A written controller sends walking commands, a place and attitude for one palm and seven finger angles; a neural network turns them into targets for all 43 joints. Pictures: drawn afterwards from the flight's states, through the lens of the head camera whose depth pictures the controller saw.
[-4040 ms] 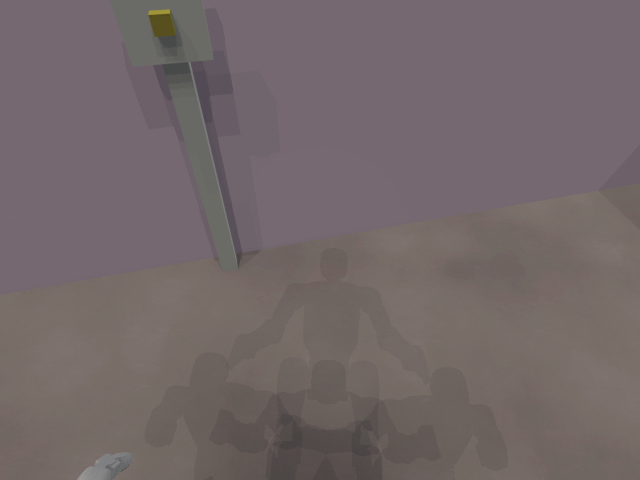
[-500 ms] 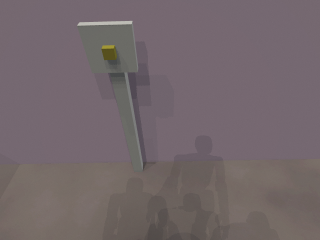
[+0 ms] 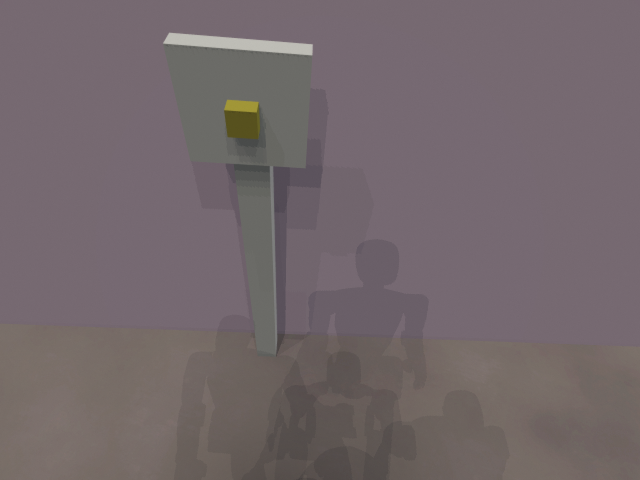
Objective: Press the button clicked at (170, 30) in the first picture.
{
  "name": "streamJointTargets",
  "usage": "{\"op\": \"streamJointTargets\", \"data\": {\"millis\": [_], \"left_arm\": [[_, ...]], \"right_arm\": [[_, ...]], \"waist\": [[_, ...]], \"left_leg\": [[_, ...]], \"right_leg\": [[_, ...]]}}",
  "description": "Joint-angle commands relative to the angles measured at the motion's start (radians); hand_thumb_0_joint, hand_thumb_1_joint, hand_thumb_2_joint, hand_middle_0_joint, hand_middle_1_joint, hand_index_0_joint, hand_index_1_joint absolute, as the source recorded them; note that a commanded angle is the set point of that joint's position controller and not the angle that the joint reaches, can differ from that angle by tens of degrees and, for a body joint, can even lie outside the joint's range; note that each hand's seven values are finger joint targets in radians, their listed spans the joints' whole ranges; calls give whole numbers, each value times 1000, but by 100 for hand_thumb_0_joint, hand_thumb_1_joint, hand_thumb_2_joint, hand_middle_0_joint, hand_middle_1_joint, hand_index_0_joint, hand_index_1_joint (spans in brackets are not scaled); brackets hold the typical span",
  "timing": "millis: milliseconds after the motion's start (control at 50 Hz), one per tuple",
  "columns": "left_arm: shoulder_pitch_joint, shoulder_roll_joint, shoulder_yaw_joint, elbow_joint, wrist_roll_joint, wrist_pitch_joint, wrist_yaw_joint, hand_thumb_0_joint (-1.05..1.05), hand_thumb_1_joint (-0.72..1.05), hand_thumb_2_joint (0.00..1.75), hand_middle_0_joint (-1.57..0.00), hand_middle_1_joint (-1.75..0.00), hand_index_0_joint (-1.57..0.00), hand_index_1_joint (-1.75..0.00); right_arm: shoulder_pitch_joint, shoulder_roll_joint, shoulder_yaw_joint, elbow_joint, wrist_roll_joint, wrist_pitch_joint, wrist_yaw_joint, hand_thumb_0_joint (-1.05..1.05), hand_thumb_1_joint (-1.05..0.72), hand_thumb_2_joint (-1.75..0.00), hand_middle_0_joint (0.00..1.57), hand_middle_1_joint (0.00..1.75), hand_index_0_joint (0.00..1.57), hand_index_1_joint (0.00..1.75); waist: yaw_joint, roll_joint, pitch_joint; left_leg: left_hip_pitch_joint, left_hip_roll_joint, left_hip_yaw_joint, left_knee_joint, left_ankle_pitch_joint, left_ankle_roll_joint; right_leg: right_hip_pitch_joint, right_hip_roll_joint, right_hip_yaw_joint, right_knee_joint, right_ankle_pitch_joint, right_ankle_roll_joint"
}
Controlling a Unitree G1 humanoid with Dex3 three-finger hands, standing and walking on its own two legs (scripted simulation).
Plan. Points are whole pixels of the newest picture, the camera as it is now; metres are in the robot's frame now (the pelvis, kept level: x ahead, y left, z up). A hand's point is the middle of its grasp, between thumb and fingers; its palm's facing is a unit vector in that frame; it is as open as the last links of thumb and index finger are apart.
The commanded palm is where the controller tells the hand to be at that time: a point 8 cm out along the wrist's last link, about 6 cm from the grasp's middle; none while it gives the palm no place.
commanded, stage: come to a stop and stand still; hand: left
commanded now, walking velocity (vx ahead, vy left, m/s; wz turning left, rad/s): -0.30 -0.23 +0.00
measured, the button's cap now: (243, 118) +0.53 +0.16 +0.16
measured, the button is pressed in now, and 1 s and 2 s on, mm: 0 0 0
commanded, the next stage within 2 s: look again from close up in 1.82 s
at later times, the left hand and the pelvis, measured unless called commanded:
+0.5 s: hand out of the picture +0.05 +0.12 -0.16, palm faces -0.04 -0.96 -0.29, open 7.4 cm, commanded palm none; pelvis -0.02 -0.07 -0.02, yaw +0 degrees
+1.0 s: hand out of the picture -0.03 +0.04 -0.16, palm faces +0.03 -0.97 -0.24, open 7.3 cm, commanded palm none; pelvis -0.03 -0.13 +0.00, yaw +1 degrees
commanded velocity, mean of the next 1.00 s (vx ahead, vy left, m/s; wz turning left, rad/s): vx -0.03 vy -0.02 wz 0.00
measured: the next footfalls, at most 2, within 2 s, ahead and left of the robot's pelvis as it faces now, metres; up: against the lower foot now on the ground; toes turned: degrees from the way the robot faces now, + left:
right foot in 0.42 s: +0.00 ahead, -0.18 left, +0.00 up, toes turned -2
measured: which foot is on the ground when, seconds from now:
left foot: down 0.00-1.00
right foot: up 0.00-0.40, down 0.42-1.00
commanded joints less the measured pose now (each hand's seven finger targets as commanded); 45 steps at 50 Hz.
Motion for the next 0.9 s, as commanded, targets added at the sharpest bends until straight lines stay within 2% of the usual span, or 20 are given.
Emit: {"op": "streamJointTargets", "data": {"millis": [0,60,140,260,280,300,320,360,400,420,440,460,500,560,580,600,640,680,740,880], "left_arm": [[101,49,22,-42,6,36,1,0,90,90,-20,-30,-20,-30],[58,87,46,-91,14,64,-2,0,90,90,-20,-30,-20,-30],[0,105,57,-142,12,77,-9,0,90,90,-20,-30,-20,-30],[-100,92,41,-200,8,67,-12,0,90,90,-20,-30,-20,-30],[-77,146,27,-177,2,49,2,0,90,90,-20,-30,-20,-30],[-88,138,15,-240,10,44,1,0,90,90,-20,-30,-20,-30],[-86,124,23,-247,11,33,-7,0,90,90,-20,-30,-20,-30],[-74,142,18,-225,11,15,-14,0,90,90,-20,-30,-20,-30],[-80,203,19,-227,17,0,-10,0,90,90,-20,-30,-20,-30],[-103,210,11,-229,17,-4,-10,0,90,90,-20,-30,-20,-30],[-129,209,12,-229,21,-9,-10,0,90,90,-20,-30,-20,-30],[-131,198,16,-230,17,-15,-8,0,90,90,-20,-30,-20,-30],[-151,173,8,-225,10,-20,-1,0,90,90,-20,-30,-20,-30],[-174,171,8,-224,4,-12,-3,0,90,90,-20,-30,-20,-30],[-161,153,7,-222,1,-7,-4,0,90,90,-20,-30,-20,-30],[-130,128,3,-215,-4,-2,-5,0,90,90,-20,-30,-20,-30],[-81,114,-2,-191,-7,-2,-7,0,90,90,-20,-30,-20,-30],[-54,120,-6,-161,-5,-10,-12,0,90,90,-20,-30,-20,-30],[-63,129,-11,-145,-5,-26,-14,0,90,90,-20,-30,-20,-30],[-52,123,-11,-111,-6,-36,-12,0,90,90,-20,-30,-20,-30]], "right_arm": [[139,-152,-16,20,0,23,-22,0,-90,-90,20,30,20,30],[116,-171,-31,-4,-4,39,-26,0,-90,-90,20,30,20,30],[74,-171,-36,-30,-11,46,-20,0,-90,-90,20,30,20,30],[103,-183,-49,-33,-22,57,2,0,-90,-90,20,30,20,30],[39,-290,-66,-50,-4,30,14,0,-90,-90,20,30,20,30],[95,-235,-49,-93,-13,47,33,0,-90,-90,20,30,20,30],[129,-241,-55,-95,-21,51,35,0,-90,-90,20,30,20,30],[155,-200,-46,-101,-21,64,32,0,-90,-90,20,30,20,30],[166,-128,-35,-130,-16,68,36,0,-90,-90,20,30,20,30],[158,-103,-27,-136,-18,78,40,0,-90,-90,20,30,20,30],[168,-97,-28,-139,-20,84,41,0,-90,-90,20,30,20,30],[166,-107,-27,-141,-19,84,39,0,-90,-90,20,30,20,30],[179,-112,-22,-135,-13,85,34,0,-90,-90,20,30,20,30],[234,-96,-8,-96,-10,77,33,0,-90,-90,20,30,20,30],[261,-107,-3,-83,-13,68,32,0,-90,-90,20,30,20,30],[261,-129,0,-74,-20,57,29,0,-90,-90,20,30,20,30],[202,-135,4,-70,-20,55,25,0,-90,-90,20,30,20,30],[177,-119,11,-73,-16,57,25,0,-90,-90,20,30,20,30],[238,-97,17,-43,-15,58,24,0,-90,-90,20,30,20,30],[267,-82,30,22,-13,55,24,0,-90,-90,20,30,20,30]], "waist": [[-9,126,-77],[-7,129,-81],[-2,179,-72],[-34,250,-64],[2,187,-165],[-16,204,-201],[-28,312,-217],[-29,216,-175],[-46,-99,-103],[-50,-116,-71],[-64,-107,-97],[-55,-215,-87],[-66,-241,-66],[-88,-70,17],[-84,37,41],[-58,155,56],[-15,204,60],[-12,114,60],[-43,-52,11],[-49,4,24]], "left_leg": [[119,325,-206,-185,890,64],[96,339,-189,-182,819,83],[74,299,-158,-174,679,82],[61,280,-202,-202,346,87],[92,313,-228,-65,479,50],[21,276,-212,-82,221,39],[88,246,-221,-76,261,41],[-6,195,-200,5,157,12],[-119,57,-58,189,-92,-63],[-135,17,-86,261,-231,-77],[-142,5,-111,308,-238,-76],[-171,18,-128,333,-251,-74],[-131,15,-151,327,-205,-78],[75,7,-138,72,-55,-83],[92,31,-190,-21,-17,-70],[30,94,-268,-99,-9,-40],[-98,121,-309,-175,-117,-17],[-95,78,-257,-156,-172,-40],[25,41,-179,-65,-49,-62],[56,43,-172,-57,2,-74]], "right_leg": [[-52,-14,54,48,81,20],[-124,11,87,186,99,21],[-167,28,102,229,137,29],[-80,16,43,-61,63,18],[-95,-30,87,-191,56,-27],[5,45,-9,-228,68,-28],[-29,64,-10,-291,95,-29],[33,50,28,-434,149,-54],[19,-118,223,-567,334,-133],[-20,-167,252,-605,333,-175],[8,-143,233,-589,387,-184],[16,-139,243,-585,410,-188],[-7,-139,217,-589,403,-190],[-177,-91,169,-573,145,-138],[-192,-38,146,-531,58,-109],[-141,22,113,-488,42,-80],[3,39,91,-503,82,-71],[23,14,136,-568,72,-83],[-4,-42,196,-677,46,-104],[-6,-57,198,-727,78,-115]]}}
